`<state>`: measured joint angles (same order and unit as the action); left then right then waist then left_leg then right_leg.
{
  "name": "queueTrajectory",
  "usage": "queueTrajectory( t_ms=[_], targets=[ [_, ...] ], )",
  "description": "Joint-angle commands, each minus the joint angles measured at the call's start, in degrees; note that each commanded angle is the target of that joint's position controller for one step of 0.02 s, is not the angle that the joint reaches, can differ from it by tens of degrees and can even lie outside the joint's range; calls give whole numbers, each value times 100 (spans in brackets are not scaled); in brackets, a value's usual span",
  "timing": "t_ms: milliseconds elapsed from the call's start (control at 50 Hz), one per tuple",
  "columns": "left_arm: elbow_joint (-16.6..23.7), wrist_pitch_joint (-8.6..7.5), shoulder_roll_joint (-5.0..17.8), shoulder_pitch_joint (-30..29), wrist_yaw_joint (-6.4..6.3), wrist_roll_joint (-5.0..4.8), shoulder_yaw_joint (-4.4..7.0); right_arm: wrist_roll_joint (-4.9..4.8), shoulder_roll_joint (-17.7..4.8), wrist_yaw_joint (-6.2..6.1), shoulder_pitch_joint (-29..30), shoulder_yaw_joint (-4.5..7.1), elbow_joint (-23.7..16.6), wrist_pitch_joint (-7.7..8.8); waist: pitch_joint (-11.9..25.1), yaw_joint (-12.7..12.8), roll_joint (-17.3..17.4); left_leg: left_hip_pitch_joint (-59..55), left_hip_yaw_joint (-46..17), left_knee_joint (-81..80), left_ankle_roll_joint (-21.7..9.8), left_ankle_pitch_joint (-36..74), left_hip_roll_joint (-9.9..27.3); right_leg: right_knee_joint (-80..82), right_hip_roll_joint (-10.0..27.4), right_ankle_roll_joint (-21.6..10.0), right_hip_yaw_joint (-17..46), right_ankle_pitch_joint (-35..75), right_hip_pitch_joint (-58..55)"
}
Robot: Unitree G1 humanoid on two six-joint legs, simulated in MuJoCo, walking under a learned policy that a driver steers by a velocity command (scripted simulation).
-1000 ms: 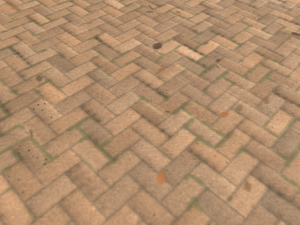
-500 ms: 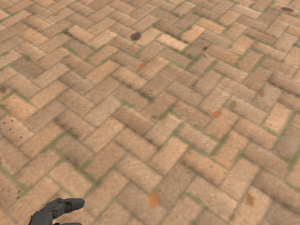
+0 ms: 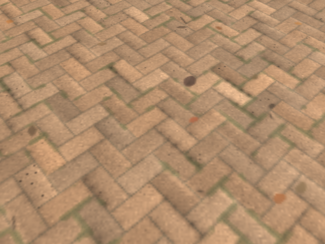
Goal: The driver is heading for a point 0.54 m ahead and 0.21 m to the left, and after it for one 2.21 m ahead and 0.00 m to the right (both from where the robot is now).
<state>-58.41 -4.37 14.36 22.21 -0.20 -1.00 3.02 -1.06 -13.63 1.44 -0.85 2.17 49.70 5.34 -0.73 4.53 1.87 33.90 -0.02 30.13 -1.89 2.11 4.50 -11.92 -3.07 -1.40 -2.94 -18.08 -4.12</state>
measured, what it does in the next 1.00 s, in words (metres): walks ahead, turning left: left foot, then right foot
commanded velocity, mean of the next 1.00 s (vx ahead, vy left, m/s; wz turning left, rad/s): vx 0.40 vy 0.00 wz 0.35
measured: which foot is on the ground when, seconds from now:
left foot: up 0.00-0.04, down 0.06-0.58, up 0.60-1.00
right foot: down 0.00-0.08, up 0.10-0.56, down 0.58-1.00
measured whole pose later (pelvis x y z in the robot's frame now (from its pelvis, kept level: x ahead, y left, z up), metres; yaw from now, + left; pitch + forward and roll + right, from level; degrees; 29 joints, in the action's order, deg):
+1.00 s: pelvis +0.50 +0.03 +0.00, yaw +23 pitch +2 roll -2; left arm -52.5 -2.3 16.4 9.8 -1.7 -1.2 4.7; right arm -0.5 -15.7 1.8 -5.8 4.9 40.4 -0.8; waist -3.7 2.6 1.3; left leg 29.6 1.8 36.0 -2.0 -7.9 3.2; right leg -22.3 2.3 0.5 -14.0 -17.0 6.2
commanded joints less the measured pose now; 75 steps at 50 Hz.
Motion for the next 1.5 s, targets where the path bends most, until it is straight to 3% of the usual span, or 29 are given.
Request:
queueTrajectory(
  t_ms=[20, 40, 60, 80, 100, 120, 180, 300, 460, 520, 560, 580, 600, 620, 640, 700, 820, 980, 1020, 1040, 1060, 1080, 1100, 1160, 1260, 1380, 1460, 1480, 1500],
  targets=[
    [177, 66, 1026, -5, -47, -9, 230, -22, -726, 62, 18, 198, -367, 123, -74, -470, -643, -516, 149, -207, -243, -594, -218, -552, 1786, -783, 661, 3546, -105],
    [217, 104, 947, -107, -44, 11, 198, -13, -944, 40, -808, 331, -117, 125, 422, -891, -611, -1623, 310, -295, -397, -577, -410, -1525, 1515, -647, 443, 4323, 72],
    [336, 109, 743, -84, -46, 83, 100, 45, -1326, -9, -1918, 469, 157, 118, 1255, -1284, -319, -3381, -342, -68, -721, -556, 185, -3077, 1203, -460, 205, 3600, 1031],
    [410, -7, 55, 577, 18, 104, -100, 122, -1871, -24, -2589, 608, 317, 68, 2050, -1051, 1066, -5573, -3059, -489, -1651, -1632, 1604, -5361, 156, -2, 3, 956, 3474],
    [336, -164, 277, 443, 44, 14, -72, 85, -1398, -5, -2560, 454, 303, 64, 2309, -1130, 1141, -5776, -4315, -1267, -1744, -2079, 1825, -6212, 21, -61, 886, -1417, 4262],
    [495, -264, 773, -84, 70, -155, 61, 45, -1082, -11, -2050, 349, 228, 82, 1438, -1053, 860, -5111, -3444, -1311, -1418, -2061, 1630, -6525, 384, -184, 969, -1144, 4779],
    [580, -216, 710, -606, -20, -43, 142, 157, -559, 20, -1023, 184, 34, 117, 339, -532, 198, -2919, -1622, -1811, -1031, -756, 962, -5601, 1109, -211, 727, 96, 4113],
    [915, -65, 441, -1292, -74, 119, 147, 77, -887, -103, -1527, 270, 260, 105, -72, -461, 61, -2447, -1112, -2297, -1241, 34, 707, -3845, 1095, 170, 585, 1214, 4264],
    [1380, -209, 418, -2763, 100, -1, 80, -41, -932, -255, -2253, 327, 447, -40, -299, -844, 246, -2764, -1170, -1882, -957, -512, 639, -1716, 625, 231, 596, 2270, 3711],
    [1392, -292, 690, -2547, 142, -12, 158, -41, -1036, -306, -2158, 403, 393, -122, -173, -604, 380, -3003, -1483, -1408, -813, -359, 818, -1471, 573, 112, 648, 1752, 3152],
    [1101, -335, 1009, -1418, 93, 28, 330, -8, -860, -295, -2007, 357, 266, -163, 494, -55, 313, -2718, -1301, -203, -581, 368, 380, -1350, 554, -141, 548, 1466, 1515],
    [980, -348, 1377, -437, 49, 115, 427, 87, -550, -278, -1965, 245, 67, -175, 1419, 306, -268, -1823, -937, 1494, -380, -585, -112, -1512, 1496, -467, 1447, 1171, -116],
    [856, -271, 1797, -52, 69, 141, 522, -28, 50, -258, -2756, 86, -93, -75, 2152, -73, -2139, 303, -362, 3393, -37, -3418, -884, -902, 2821, -1306, 3994, 148, -1942],
    [947, -261, 1185, -186, 85, 111, 365, -134, -555, -266, -2657, 202, -3, -38, 1960, 11, -1723, 916, -879, 4254, -52, -3601, -508, -550, 2741, -1262, 4480, -753, -1712],
    [1073, -262, 814, -654, 70, 106, 254, -163, -935, -283, -2141, 313, -120, -48, 1109, 22, -1185, 1109, -828, 4393, -56, -3157, -330, -527, 2558, -1007, 3441, 9, -904],
    [1092, -224, 537, -1429, 77, 237, 157, -22, -739, -333, -1939, 409, -205, -220, 372, -497, -760, 197, -616, 3876, 116, -2506, 154, -517, 2028, -811, 1411, 3402, 928],
    [977, -110, 926, -1621, -119, 166, 307, 0, -391, -223, -1471, 336, -719, -486, 340, -599, -746, -118, -164, 2249, 263, -1270, 158, -133, 1910, -1021, 29, 4293, 1345],
    [922, 188, 1235, -1478, -179, -74, 377, 66, -659, 85, -671, 410, -1290, -593, 296, -423, -722, -783, 205, 529, -88, -1195, -161, -933, 2061, -691, -419, 3762, 752],
    [811, 233, 1117, -1313, -148, -87, 328, 120, -858, 27, -1240, 518, -1140, -533, 585, -741, -363, -1973, 278, -513, -359, -282, -507, -2078, 1677, -370, -571, 3700, 961],
    [825, 205, 861, -1025, -91, 104, 223, 176, -1412, -98, -1615, 650, -1110, -514, 1088, -772, 519, -3266, -720, -500, -685, 2454, 348, -3255, 1266, 28, -810, 2244, 1791],
    [922, 155, 370, -716, 16, 280, 5, 323, -1548, -199, -1394, 546, -1248, -514, 1646, -425, 1534, -4511, -2457, -249, -1898, 4398, 1933, -4934, 578, 418, -514, -2184, 3368],
    [707, 213, 612, -752, 81, 106, 55, 311, -751, -160, -1473, 286, -1172, -480, 2223, -628, 685, -3984, -2305, -444, -2000, 3479, 1948, -5128, 793, 451, 517, -2367, 3053],
    [771, 285, 760, -1151, 104, -84, 100, 274, -594, -109, -1206, 228, -1107, -428, 1637, -623, 531, -3645, -1712, -578, -1752, 2830, 1582, -5083, 891, 435, 548, -2253, 3230],
    [611, 514, 831, -1206, -82, 15, 146, 285, -735, -143, -445, 251, -962, -371, 852, -308, 421, -2258, -903, -1078, -1190, 1225, 1081, -4444, 941, 541, 551, -1335, 2740],
    [678, 642, 805, -1216, -206, -1, 210, 245, -981, -386, -290, 376, -814, -434, 670, -369, 456, -2096, -569, -1398, -1297, -5, 1218, -4310, 780, 546, 276, -823, 2720],
    [901, 687, 685, -1353, -110, 1, 226, 206, -947, -498, -176, 412, -654, -548, 538, -417, 520, -2282, -287, -1423, -1180, -638, 1380, -3645, 767, 331, 26, -720, 2594],
    [735, 699, 747, -622, 40, 74, 293, -30, -960, -486, -35, 449, -529, -653, 546, -18, 367, -2003, 318, -505, -524, -762, 1100, -1691, 460, -131, -220, 511, 1509],
    [790, 681, 1130, -578, 7, 111, 388, 11, -745, -454, -338, 429, -437, -691, 339, -156, -649, -1236, 865, 709, 37, -1578, 575, -861, 1117, -520, 996, 1464, 1111],
    [984, 656, 1708, -637, -82, 95, 468, 237, -499, -426, -151, 355, -684, -681, 111, -353, -2102, 454, 986, 2219, 587, -3938, -323, -865, 2383, -1337, 2865, 3622, 569]
  ],
)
